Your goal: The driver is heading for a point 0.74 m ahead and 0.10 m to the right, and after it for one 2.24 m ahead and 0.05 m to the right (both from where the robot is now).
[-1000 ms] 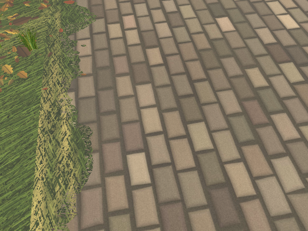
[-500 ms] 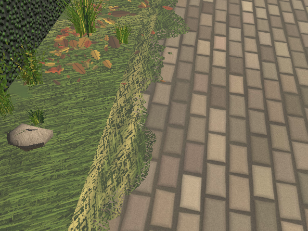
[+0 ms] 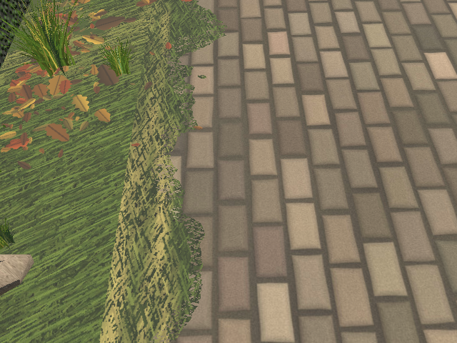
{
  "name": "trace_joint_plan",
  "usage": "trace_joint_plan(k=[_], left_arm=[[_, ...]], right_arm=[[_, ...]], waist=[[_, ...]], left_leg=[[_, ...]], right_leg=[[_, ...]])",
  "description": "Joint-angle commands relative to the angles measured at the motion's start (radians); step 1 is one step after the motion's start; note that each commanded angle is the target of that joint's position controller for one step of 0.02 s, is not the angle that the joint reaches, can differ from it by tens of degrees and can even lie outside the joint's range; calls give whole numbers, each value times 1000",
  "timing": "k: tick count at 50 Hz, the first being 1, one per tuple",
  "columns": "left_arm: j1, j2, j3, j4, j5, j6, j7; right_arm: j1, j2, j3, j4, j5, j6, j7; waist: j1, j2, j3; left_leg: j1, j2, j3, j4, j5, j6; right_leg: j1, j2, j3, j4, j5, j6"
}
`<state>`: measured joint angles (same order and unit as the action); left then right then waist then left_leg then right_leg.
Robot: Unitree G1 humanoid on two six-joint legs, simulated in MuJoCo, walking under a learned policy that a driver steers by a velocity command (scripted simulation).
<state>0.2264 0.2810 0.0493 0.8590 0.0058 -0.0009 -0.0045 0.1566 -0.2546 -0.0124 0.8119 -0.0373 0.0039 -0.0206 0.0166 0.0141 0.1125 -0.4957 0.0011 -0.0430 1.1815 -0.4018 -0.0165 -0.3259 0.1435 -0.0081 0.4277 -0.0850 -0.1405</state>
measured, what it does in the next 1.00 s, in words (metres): walks ahead, turning right: left foot, then right foot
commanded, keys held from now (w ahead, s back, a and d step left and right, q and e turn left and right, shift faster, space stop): e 0.52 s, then w+e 0.10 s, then w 0.14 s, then w+q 0.24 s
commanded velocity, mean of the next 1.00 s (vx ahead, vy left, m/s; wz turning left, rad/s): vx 0.15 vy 0.00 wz -0.40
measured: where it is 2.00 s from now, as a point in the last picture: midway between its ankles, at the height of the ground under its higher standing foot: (284, 276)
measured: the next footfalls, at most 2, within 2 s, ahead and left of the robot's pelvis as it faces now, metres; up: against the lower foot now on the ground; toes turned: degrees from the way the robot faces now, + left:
left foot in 0.40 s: +0.13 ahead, +0.15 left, +0.00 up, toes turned -21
right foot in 0.94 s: +0.16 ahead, -0.11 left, +0.00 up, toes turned -26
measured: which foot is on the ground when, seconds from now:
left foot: up 0.00-0.38, down 0.40-0.94, up 0.96-1.00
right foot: down 0.00-0.40, up 0.42-0.92, down 0.94-1.00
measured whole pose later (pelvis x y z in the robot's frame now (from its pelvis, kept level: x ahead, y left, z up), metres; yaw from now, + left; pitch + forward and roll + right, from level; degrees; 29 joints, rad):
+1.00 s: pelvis +0.15 -0.01 +0.01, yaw -24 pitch +1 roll +0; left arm 0.09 0.23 0.02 0.80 0.04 -0.05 -0.01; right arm 0.47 -0.25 -0.04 0.93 -0.01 -0.03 0.02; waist -0.07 0.03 0.02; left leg -0.22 0.01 0.00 0.80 -0.45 0.07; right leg -0.27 0.02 -0.05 0.48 -0.22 -0.05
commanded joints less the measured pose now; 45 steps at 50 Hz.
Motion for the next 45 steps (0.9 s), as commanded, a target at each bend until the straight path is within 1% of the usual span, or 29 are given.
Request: trace_joint_plan(k=[1, 5, 7, 10, 15, 17, 18, 19, 20, 21, 22, 23, 24, 25, 26, 27, 28, 29, 30, 31, 33, 35, 38, 39, 41, 42, 43, 44, 45], left_arm=[[25, 147, 38, -53, 8, -6, 1], [42, 160, 49, -65, 7, 16, 7], [52, 164, 55, -68, 8, 25, 10], [66, 168, 61, -72, 12, 31, 13], [50, 175, 69, -83, 18, 35, 8], [26, 177, 71, -87, 16, 38, 4], [5, 174, 71, -91, 11, 41, 3], [-22, 168, 68, -97, 2, 43, 4], [-11, 128, 57, -106, -8, 41, 6], [55, 55, 40, -124, -16, 34, 8], [43, 158, 65, -105, 16, 34, 17], [39, 183, 75, -98, 26, 37, 16], [51, 174, 77, -81, 27, 44, 10], [66, 163, 75, -72, 24, 54, 1], [77, 156, 72, -67, 21, 63, -10], [70, 153, 68, -68, 18, 66, -19], [41, 148, 63, -77, 17, 68, -28], [3, 145, 59, -90, 18, 68, -36], [-34, 144, 57, -103, 22, 68, -45], [-62, 141, 55, -111, 25, 66, -53], [-92, 121, 48, -115, 28, 57, -59], [-103, 104, 43, -111, 30, 46, -59], [-134, 82, 31, -111, 32, 29, -57], [-153, 69, 23, -114, 33, 22, -56], [-203, 49, 8, -129, 37, 10, -55], [-221, 45, 3, -135, 36, 4, -53], [-222, 45, 0, -136, 33, -2, -49], [-193, 45, -1, -128, 29, -11, -43], [-121, 42, -2, -103, 29, -21, -35]], right_arm=[[137, -85, -22, -18, 2, 27, -6], [37, -112, -33, -54, 6, 40, -14], [-1, -117, -36, -69, 10, 40, -17], [-29, -117, -35, -84, 16, 32, -22], [-16, -126, -30, -100, 35, 10, -28], [26, -129, -28, -99, 43, 0, -31], [61, -127, -27, -93, 44, -5, -34], [106, -130, -28, -84, 38, -12, -39], [105, -184, -40, -87, 25, -18, -48], [39, -277, -56, -124, 12, -9, -52], [9, -274, -59, -132, 3, 2, -43], [18, -209, -44, -136, 11, 3, -36], [-15, -162, -31, -139, 19, 2, -31], [-36, -149, -27, -149, 17, 2, -30], [-31, -148, -27, -154, 15, 2, -33], [8, -149, -28, -149, 10, 2, -29], [42, -151, -31, -141, 6, 1, -24], [75, -155, -35, -132, 6, -1, -20], [106, -164, -41, -121, 8, -5, -19], [131, -173, -47, -109, 9, -12, -18], [183, -179, -56, -81, 8, -32, -13], [207, -175, -60, -58, 8, -51, -4], [221, -161, -62, -30, 9, -71, 10], [232, -153, -61, -17, 9, -75, 15], [253, -150, -60, 13, 12, -77, 26], [266, -153, -62, 26, 12, -75, 32], [277, -161, -64, 38, 13, -71, 38], [279, -169, -67, 47, 16, -67, 41], [258, -175, -69, 51, 25, -62, 41]], waist=[[-38, -42, -157], [6, -96, -154], [23, -106, -144], [35, -113, -142], [25, -134, -166], [5, -143, -172], [-18, -140, -170], [-51, -125, -163], [-35, -28, -161], [21, 196, -173], [4, 148, -133], [14, 80, -126], [33, 52, -102], [44, 78, -104], [38, 119, -112], [18, 126, -133], [-6, 132, -131], [-32, 137, -118], [-52, 141, -98], [-66, 139, -80], [-82, 116, -60], [-82, 104, -55], [-80, 105, -44], [-83, 106, -40], [-82, 124, -26], [-83, 136, -23], [-76, 144, -25], [-54, 139, -32], [-5, 111, -46]], left_leg=[[57, 12, 3, -89, 37, -26], [-24, 19, -16, -202, 82, -49], [-55, 17, -29, -244, 83, -55], [-63, 3, -44, -306, 58, -48], [42, -47, -52, -443, -4, -12], [130, -65, -51, -552, -6, 7], [202, -69, -46, -652, 32, 16], [304, -58, -45, -811, 124, 25], [400, 59, -152, -943, 132, 50], [481, 330, -427, -994, 182, 142], [361, 398, -458, -955, 362, 241], [333, 368, -387, -927, 472, 258], [315, 297, -273, -906, 518, 229], [333, 238, -188, -888, 556, 198], [360, 213, -137, -871, 625, 189], [398, 201, -115, -880, 553, 183], [431, 198, -115, -903, 408, 180], [463, 203, -130, -935, 252, 181], [492, 215, -150, -965, 141, 183], [515, 227, -162, -988, 84, 185], [550, 245, -175, -1013, 69, 193], [574, 256, -166, -1026, 79, 200], [556, 259, -128, -1044, 84, 207], [529, 254, -116, -1045, 93, 210], [469, 243, -98, -1034, 141, 220], [437, 237, -95, -1016, 186, 225], [405, 239, -100, -992, 256, 230], [372, 243, -106, -962, 322, 229], [312, 233, -95, -907, 357, 215]], right_leg=[[23, -263, 296, -164, 214, -125], [70, -244, 378, -189, -102, -78], [100, -244, 426, -192, -189, -69], [147, -249, 478, -167, -161, -71], [182, -251, 546, -100, 80, -73], [170, -242, 572, -78, 155, -56], [144, -223, 572, -65, 145, -34], [89, -186, 554, -35, 77, 7], [-6, -111, 483, 56, -127, 68], [-162, 39, 263, 277, -407, 129], [-212, 36, 149, 474, -501, 140], [-183, -13, 152, 587, -466, 148], [-178, -30, 146, 652, -410, 154], [-186, -31, 132, 709, -367, 164], [-205, -32, 115, 757, -350, 176], [-225, -44, 99, 768, -324, 183], [-258, -59, 90, 752, -300, 186], [-295, -73, 86, 724, -281, 188], [-327, -84, 86, 695, -268, 191], [-349, -93, 89, 665, -254, 193], [-362, -95, 109, 596, -233, 187], [-362, -97, 118, 532, -220, 174], [-323, -114, 97, 417, -207, 153], [-287, -121, 79, 363, -210, 146], [-205, -140, 2, 258, -238, 130], [-152, -135, -31, 210, -269, 122], [-94, -122, -54, 166, -281, 113], [-19, -111, -66, 114, -245, 101], [108, -102, -72, 22, -158, 88]])
Keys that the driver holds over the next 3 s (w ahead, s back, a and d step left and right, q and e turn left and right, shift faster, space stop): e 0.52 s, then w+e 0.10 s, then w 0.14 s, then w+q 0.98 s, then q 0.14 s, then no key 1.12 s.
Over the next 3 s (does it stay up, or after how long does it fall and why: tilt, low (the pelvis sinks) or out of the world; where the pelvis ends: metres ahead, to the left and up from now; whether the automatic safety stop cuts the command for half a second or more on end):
stays up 0.70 -0.09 0.01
